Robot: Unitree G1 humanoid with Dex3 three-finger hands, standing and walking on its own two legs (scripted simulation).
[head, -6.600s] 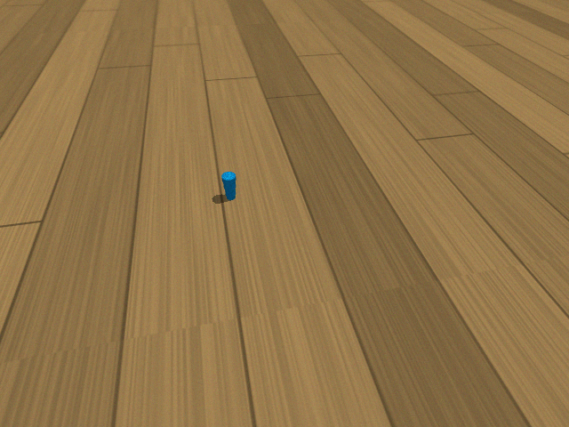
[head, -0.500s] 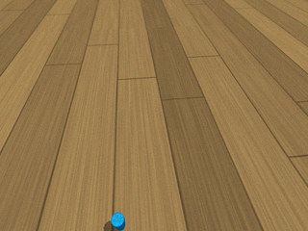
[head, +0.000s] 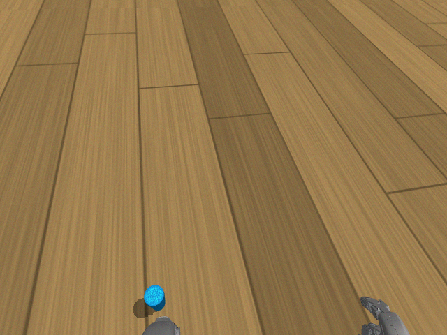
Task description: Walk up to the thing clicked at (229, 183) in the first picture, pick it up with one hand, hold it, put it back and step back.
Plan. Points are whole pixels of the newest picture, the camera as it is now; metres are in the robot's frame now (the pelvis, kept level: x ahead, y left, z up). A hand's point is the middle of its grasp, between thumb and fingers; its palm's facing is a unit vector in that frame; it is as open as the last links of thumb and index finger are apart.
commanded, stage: walk up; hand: left
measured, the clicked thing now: (156, 300) +0.34 +0.22 -0.67
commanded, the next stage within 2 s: none
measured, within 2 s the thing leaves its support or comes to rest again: neither
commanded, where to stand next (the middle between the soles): +0.01 -0.01 m, yaw +4 degrees
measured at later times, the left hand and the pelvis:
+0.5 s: hand out of the picture +0.01 +0.29 -0.12, palm faces +0.05 -0.92 -0.40, open 7.4 cm; pelvis +0.02 +0.01 +0.02, yaw +4 degrees
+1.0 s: hand out of the picture +0.12 +0.26 -0.12, palm faces +0.04 -0.91 -0.41, open 7.4 cm; pelvis +0.01 +0.00 +0.01, yaw +6 degrees
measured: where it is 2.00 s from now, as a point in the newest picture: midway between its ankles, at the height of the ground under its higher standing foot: outside the picture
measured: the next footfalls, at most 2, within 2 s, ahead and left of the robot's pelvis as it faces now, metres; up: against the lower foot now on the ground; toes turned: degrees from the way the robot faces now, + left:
right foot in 0.02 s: +0.00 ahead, -0.14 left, +0.00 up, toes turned +3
left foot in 0.40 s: +0.04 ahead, +0.11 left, +0.00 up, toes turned +4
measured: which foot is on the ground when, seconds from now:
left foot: down 0.00-0.06, up 0.08-0.38, down 0.40-0.86, up 0.88-1.00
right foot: up 0.00-0.00, down 0.02-0.46, up 0.48-0.82, down 0.84-1.00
